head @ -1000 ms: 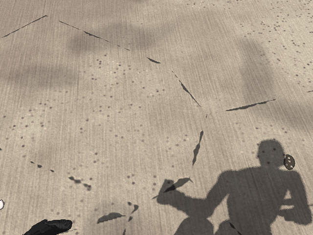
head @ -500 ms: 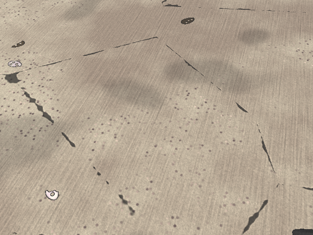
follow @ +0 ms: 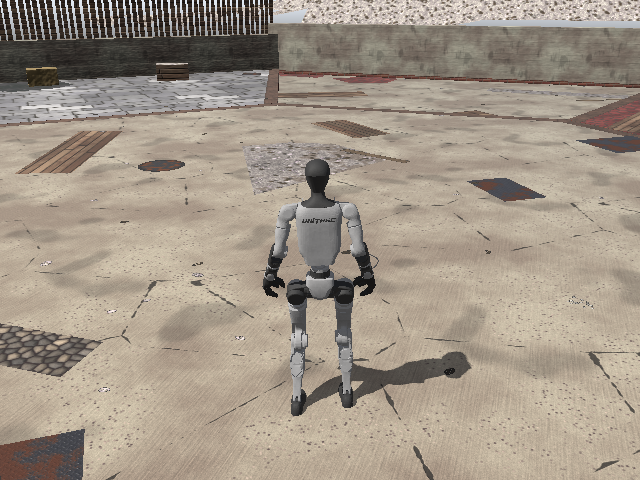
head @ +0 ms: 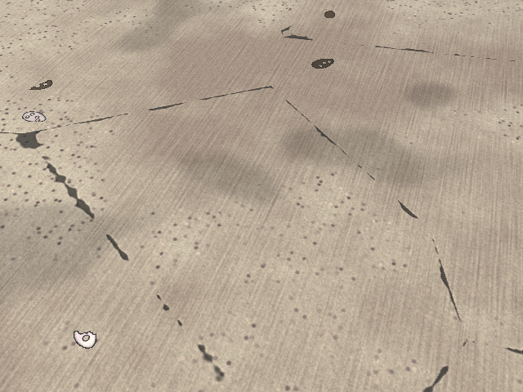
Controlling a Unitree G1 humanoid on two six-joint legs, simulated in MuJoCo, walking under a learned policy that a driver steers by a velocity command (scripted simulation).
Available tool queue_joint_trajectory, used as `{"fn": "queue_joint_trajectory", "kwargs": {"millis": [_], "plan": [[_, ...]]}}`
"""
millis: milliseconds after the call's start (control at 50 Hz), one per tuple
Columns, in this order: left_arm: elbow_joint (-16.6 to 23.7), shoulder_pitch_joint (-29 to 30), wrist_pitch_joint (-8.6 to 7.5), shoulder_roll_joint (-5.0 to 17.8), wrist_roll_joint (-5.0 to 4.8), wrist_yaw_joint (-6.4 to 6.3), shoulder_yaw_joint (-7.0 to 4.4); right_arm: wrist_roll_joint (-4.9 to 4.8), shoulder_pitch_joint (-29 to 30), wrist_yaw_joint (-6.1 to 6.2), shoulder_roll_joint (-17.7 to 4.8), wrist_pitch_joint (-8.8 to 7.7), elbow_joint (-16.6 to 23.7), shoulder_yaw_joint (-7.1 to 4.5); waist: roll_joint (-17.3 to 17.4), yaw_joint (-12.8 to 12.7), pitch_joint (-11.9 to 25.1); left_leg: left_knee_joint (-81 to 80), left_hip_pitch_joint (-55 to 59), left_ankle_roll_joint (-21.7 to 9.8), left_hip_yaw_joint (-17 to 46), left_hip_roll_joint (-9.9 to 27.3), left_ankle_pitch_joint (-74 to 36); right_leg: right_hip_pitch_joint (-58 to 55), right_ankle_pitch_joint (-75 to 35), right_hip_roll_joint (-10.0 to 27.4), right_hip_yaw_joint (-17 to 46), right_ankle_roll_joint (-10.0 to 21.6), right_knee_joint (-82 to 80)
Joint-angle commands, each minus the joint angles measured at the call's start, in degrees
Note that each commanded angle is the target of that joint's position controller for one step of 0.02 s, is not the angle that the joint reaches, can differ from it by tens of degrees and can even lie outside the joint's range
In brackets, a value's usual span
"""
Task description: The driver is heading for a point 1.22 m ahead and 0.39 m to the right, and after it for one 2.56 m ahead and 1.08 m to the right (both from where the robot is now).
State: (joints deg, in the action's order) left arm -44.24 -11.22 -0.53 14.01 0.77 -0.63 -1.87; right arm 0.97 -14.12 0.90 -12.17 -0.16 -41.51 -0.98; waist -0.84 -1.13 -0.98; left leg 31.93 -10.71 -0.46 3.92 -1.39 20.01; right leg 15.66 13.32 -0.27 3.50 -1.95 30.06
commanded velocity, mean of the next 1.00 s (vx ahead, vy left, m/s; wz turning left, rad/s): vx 0.00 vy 0.00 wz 0.01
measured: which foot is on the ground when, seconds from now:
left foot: down 0.00-1.00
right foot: down 0.00-1.00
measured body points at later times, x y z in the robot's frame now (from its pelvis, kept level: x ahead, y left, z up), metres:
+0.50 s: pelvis +0.01 +0.01 +0.00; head +0.02 +0.01 +0.45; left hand +0.09 +0.27 -0.14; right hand +0.09 -0.24 -0.13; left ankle -0.03 +0.12 -0.73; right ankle +0.03 -0.14 -0.73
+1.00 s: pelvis +0.01 +0.01 +0.00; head +0.02 +0.01 +0.45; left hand +0.05 +0.26 -0.15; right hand +0.03 -0.24 -0.14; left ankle -0.03 +0.12 -0.73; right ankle +0.03 -0.14 -0.73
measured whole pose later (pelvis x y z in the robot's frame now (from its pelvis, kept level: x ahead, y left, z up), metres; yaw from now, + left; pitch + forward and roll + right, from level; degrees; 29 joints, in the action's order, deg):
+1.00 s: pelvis +0.01 +0.01 +0.00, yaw +0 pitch -1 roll +0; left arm -62.0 -12.0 0.9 12.3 -0.1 -3.2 -2.2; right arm 0.1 -17.3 1.6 -11.3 -1.0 -58.2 -0.7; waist -0.5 -0.5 -2.2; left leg 27.2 -7.2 -1.4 3.0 -2.5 18.4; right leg 13.3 12.9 1.0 4.5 -2.8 27.5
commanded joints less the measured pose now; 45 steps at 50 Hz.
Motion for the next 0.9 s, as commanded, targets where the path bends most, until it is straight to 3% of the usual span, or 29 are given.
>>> {"fn": "queue_joint_trajectory", "kwargs": {"millis": [20,200,400,900], "plan": [[2.8,1.3,-0.61,5.3,-0.15,-0.44,-1.47,-0.15,0.0,0.29,-7.0,-1.04,3.1,-1.71,2.7,0.2,0.0,-8.4,-6.3,-1.9,4.9,4.3,-7.4,-4.6,-8.0,1.7,1.5,0.9,-2.2],[-0.7,0.6,0.01,5.7,-0.48,-1.4,-1.83,-0.44,-1.2,0.1,-6.0,-1.41,0.6,-1.52,1.4,0.4,1.5,-7.7,-4.2,-1.9,3.7,3.3,-13.8,-6.5,-11.8,2.2,1.7,0.5,-1.6],[-5.5,0.0,0.8,5.8,-0.66,-2.19,-2.06,-0.63,-2.6,0.17,-5.9,-1.58,-3.7,-1.64,1.5,0.4,0.8,-8.5,-3.5,-1.7,2.7,2.6,-15.8,-7.4,-12.5,2.2,1.5,0.4,-2.2],[-15.7,-1.7,1.06,4.4,-0.85,-2.7,-1.43,-0.9,-5.8,0.81,-5.2,-1.22,-14.5,-0.89,1.2,0.6,-1.7,-10.9,-3.1,-1.4,1.3,1.7,-12.7,-6.9,-9.8,1.4,0.3,0.6,-4.8]]}}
